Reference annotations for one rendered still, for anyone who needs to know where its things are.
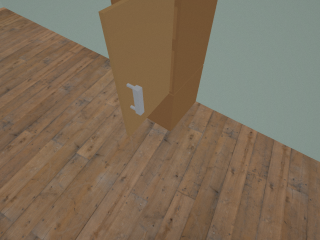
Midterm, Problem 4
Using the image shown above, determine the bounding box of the cupboard door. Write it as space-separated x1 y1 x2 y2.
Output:
98 0 175 137

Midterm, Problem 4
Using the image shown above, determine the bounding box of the handle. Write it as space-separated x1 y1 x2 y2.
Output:
126 83 145 116

